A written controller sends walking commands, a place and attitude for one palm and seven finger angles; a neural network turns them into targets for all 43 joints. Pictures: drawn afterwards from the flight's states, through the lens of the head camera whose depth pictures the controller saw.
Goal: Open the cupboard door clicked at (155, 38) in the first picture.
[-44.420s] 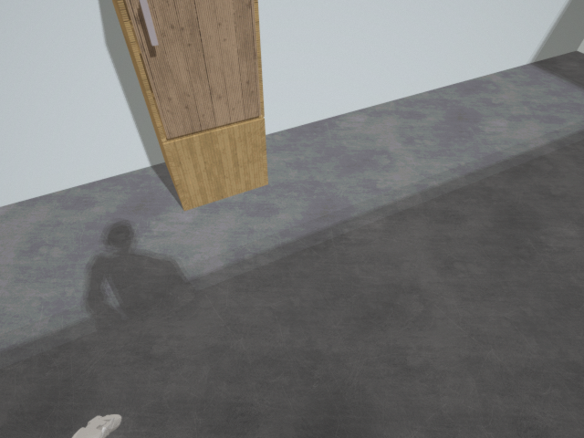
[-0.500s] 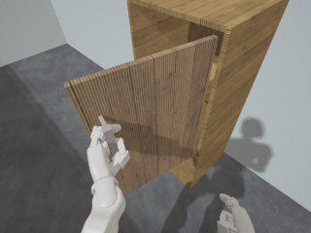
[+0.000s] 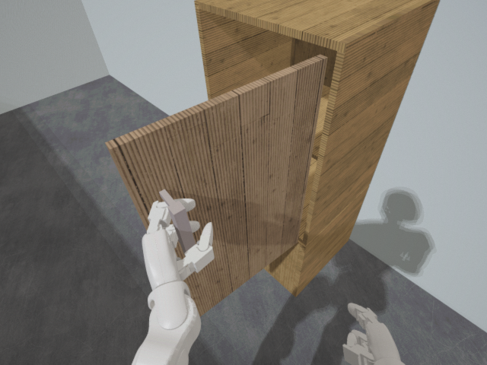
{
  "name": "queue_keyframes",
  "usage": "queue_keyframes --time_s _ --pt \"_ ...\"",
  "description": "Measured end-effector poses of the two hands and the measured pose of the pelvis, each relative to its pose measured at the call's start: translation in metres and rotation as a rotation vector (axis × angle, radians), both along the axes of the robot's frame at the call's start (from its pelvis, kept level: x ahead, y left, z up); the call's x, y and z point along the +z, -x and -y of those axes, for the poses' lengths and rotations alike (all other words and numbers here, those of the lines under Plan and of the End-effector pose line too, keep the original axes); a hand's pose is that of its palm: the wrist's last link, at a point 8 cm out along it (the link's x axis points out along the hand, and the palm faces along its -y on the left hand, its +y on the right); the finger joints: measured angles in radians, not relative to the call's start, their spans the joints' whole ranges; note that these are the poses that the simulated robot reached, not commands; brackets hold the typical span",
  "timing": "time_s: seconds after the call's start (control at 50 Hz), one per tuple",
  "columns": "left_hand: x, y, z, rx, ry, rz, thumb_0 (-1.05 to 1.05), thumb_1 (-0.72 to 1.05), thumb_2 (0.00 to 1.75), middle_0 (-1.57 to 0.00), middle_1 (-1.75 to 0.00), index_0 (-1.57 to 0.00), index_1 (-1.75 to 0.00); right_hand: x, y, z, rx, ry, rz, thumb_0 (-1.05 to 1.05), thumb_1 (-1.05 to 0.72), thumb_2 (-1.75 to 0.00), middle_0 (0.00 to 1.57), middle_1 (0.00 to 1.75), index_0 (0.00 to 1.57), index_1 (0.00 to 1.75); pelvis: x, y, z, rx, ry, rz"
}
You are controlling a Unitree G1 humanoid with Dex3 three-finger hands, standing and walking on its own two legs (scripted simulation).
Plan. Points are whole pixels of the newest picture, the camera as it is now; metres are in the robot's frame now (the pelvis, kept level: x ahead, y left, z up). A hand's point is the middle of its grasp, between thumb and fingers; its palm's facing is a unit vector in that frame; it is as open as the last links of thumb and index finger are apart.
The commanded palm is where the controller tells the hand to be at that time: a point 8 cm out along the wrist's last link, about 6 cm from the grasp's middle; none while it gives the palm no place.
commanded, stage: open thumb and fingers to let go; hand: left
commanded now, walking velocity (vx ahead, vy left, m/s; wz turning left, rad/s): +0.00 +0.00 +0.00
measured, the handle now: (178, 225) +0.31 +0.14 +0.09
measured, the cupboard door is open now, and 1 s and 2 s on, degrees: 84 86 85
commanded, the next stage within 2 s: slide the hand sideways off the handle in 0.56 s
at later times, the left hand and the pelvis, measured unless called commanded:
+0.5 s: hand (200, 244) +0.27 +0.09 +0.10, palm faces +0.33 -0.94 -0.03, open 14.8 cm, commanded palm +0.22 +0.13 +0.09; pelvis +0.00 +0.02 +0.00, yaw -1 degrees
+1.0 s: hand (192, 264) +0.24 +0.10 +0.10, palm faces -0.10 -0.99 +0.02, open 16.1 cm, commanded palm +0.21 +0.15 +0.09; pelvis -0.01 +0.04 +0.00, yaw -1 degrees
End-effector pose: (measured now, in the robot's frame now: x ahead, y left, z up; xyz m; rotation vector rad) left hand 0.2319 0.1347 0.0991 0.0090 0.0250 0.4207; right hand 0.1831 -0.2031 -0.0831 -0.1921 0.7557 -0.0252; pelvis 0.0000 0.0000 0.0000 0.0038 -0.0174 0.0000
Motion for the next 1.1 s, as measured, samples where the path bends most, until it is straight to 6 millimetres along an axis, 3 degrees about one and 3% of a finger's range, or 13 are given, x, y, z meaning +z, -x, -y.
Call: queue_keyframes --time_s 0.24,0.36,0.5,0.7,0.82,0.88,0.98,1.1 --pt "0.001 0.0 -0.001 -0.039 0.0 0.009 0.01 -0.22 0.42 -0.32 -1.23 -0.33 -1.22 0.0 0.012 -0.007 -0.016 0.003 -0.012 0.01 -0.9 -0.9 0.2 0.3 0.2 0.3 0.002 0.004 -0.009 -0.006 0.002 0.01" --pt "0.001 0.0 -0.002 -0.06 -0.005 0.008 0.0 -0.41 0.34 -0.29 -1.09 -0.3 -1.08 0.003 0.011 -0.015 -0.013 -0.006 -0.004 0.01 -0.9 -0.9 0.2 0.3 0.2 0.3 0.001 0.004 -0.015 -0.012 0.004 0.012" --pt "0.001 -0.002 -0.002 -0.085 -0.014 0.005 -0.01 -0.48 0.31 -0.26 -0.82 -0.27 -0.82 0.004 0.006 -0.025 0.003 -0.014 0.007 0.01 -0.9 -0.9 0.2 0.3 0.2 0.3 0.0 0.005 -0.022 -0.012 0.006 0.013" --pt "0.001 -0.001 -0.008 -0.102 -0.019 0.004 -0.01 -0.5 0.3 -0.4 -0.61 -0.37 -0.65 0.004 -0.001 -0.038 0.039 -0.016 0.001 0.01 -0.9 -0.9 0.2 0.3 0.2 0.3 -0.002 0.008 -0.028 -0.004 0.007 0.012" --pt "-0.001 0.002 -0.023 -0.412 -0.114 0.027 -0.01 -0.5 0.3 -0.31 -0.47 -0.22 -0.5 0.003 0.008 -0.04 0.042 -0.012 0.027 0.01 -0.9 -0.9 0.2 0.3 0.2 0.3 -0.004 0.011 -0.03 0.005 0.003 0.014" --pt "-0.001 0.003 -0.024 -0.513 -0.064 0.028 -0.01 -0.5 0.3 -0.25 -0.4 -0.17 -0.42 0.002 0.014 -0.04 0.028 -0.021 0.051 0.01 -0.9 -0.9 0.2 0.3 0.2 0.3 -0.004 0.012 -0.033 0.004 0.005 0.015" --pt "-0.001 0.008 -0.02 -0.524 0.026 0.034 -0.01 -0.5 0.3 -0.18 -0.35 -0.18 -0.37 0.005 0.021 -0.04 0.009 -0.035 0.086 0.01 -0.9 -0.9 0.2 0.3 0.2 0.3 -0.004 0.011 -0.036 -0.012 0.001 0.004" --pt "-0.003 0.015 -0.016 -0.507 0.01 0.028 -0.01 -0.5 0.3 -0.18 -0.35 -0.19 -0.34 0.01 0.023 -0.036 0.0 -0.04 0.107 0.01 -0.9 -0.9 0.21 0.3 0.2 0.3 -0.005 0.007 -0.034 -0.033 -0.002 -0.003"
